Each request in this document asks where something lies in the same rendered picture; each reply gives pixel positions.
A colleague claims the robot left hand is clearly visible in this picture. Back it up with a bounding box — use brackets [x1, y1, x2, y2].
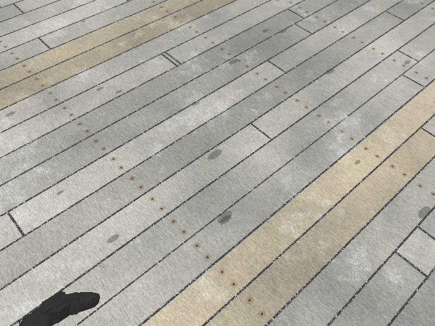
[19, 291, 100, 326]

